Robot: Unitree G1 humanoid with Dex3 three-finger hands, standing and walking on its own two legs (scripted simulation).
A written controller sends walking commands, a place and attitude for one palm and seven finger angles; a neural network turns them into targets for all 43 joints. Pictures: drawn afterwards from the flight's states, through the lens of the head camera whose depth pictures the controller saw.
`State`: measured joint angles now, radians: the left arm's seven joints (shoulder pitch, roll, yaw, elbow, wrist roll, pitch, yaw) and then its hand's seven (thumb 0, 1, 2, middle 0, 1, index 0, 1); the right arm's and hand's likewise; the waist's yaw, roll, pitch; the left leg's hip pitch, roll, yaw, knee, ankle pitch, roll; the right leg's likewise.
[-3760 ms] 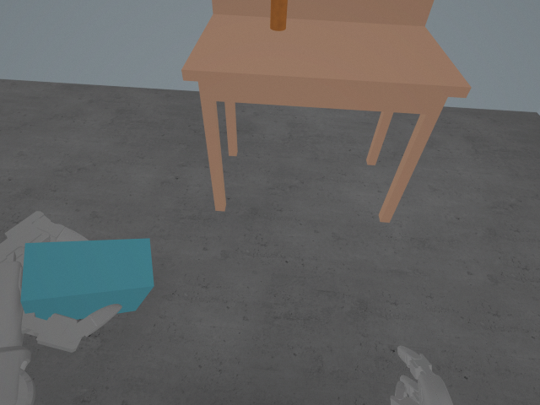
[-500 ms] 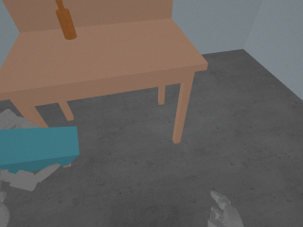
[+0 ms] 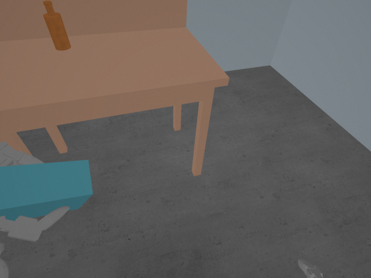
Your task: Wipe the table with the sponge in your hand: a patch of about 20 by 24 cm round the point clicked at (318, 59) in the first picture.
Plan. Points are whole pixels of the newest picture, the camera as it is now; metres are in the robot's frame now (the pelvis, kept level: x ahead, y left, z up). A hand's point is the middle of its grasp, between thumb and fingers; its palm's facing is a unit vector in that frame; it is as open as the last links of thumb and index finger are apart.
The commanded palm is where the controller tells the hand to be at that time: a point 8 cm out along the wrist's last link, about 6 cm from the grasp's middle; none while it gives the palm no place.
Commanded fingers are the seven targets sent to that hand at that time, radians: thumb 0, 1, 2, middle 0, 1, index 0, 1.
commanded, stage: take the last steps up to it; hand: left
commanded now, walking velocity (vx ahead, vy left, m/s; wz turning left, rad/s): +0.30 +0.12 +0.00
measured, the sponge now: (57, 190) +0.22 +0.22 +0.16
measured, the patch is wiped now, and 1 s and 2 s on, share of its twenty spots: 0.00 0.00 0.00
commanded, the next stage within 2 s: come to a stop and stand still in 1.72 s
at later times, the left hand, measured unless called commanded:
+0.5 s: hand (80, 156) +0.28 +0.21 +0.16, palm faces +0.35 -0.79 -0.49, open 9.9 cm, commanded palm +0.22 +0.26 +0.18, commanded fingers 0.00 0.10 1.30 -1.20 -1.60 -1.20 -1.60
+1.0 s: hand (79, 97) +0.41 +0.25 +0.20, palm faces +0.34 -0.82 -0.47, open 9.9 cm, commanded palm +0.36 +0.31 +0.18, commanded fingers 0.00 0.10 1.30 -1.20 -1.60 -1.20 -1.60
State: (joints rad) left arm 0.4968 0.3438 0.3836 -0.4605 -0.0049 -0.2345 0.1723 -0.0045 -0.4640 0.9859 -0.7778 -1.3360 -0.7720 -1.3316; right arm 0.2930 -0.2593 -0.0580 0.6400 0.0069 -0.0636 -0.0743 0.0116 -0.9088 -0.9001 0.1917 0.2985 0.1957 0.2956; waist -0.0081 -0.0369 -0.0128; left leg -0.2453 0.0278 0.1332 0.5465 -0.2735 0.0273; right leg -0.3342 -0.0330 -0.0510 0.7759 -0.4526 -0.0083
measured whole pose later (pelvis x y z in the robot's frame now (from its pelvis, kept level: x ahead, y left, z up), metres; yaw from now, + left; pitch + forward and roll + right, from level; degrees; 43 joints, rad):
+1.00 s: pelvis +0.19 +0.03 +0.01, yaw -2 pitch +1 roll +0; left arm 0.51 0.39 0.37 -0.61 -0.01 -0.25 0.13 0.00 -0.47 0.99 -0.77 -1.34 -0.76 -1.34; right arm 0.21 -0.10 0.03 0.62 0.00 -0.12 -0.03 0.01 -0.90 -0.90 0.20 0.30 0.20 0.30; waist 0.01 -0.01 0.05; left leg -0.22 0.07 0.20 0.48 -0.27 0.02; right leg -0.50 -0.10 -0.14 0.88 -0.36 0.04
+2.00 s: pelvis +0.37 +0.02 +0.00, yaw -2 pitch -1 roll +0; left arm 0.46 0.37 0.39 -0.47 -0.02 -0.21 0.15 0.00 -0.47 1.00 -0.77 -1.35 -0.76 -1.35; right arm 0.19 -0.17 0.03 0.62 0.02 -0.07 -0.04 0.01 -0.90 -0.90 0.20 0.30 0.21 0.30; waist 0.02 0.08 0.06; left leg -0.31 0.10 0.13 0.64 -0.31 -0.02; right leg -0.28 -0.01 -0.15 0.56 -0.27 -0.05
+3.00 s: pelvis +0.23 +0.03 +0.00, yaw -3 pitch -3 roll +0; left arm 0.47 0.33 0.33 -0.41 -0.01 -0.17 0.15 0.00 -0.48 1.01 -0.76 -1.36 -0.75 -1.35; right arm 0.25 -0.24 -0.01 0.62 0.01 -0.07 -0.08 0.01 -0.91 -0.90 0.20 0.30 0.20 0.30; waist 0.00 0.01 0.04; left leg -0.28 0.04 0.02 0.49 -0.17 -0.01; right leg -0.25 0.02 -0.06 0.48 -0.19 -0.03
